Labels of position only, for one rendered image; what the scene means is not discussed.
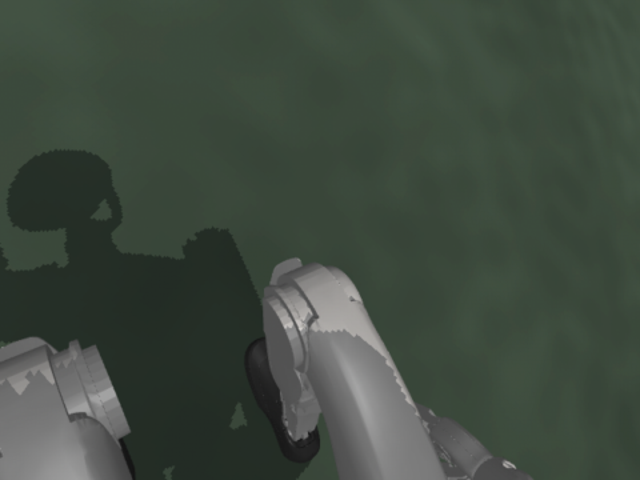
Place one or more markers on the right robot foot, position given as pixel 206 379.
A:
pixel 267 395

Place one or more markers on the right robot arm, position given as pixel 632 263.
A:
pixel 498 468

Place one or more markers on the right robot hand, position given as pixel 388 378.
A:
pixel 454 444

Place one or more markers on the left robot foot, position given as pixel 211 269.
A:
pixel 127 458

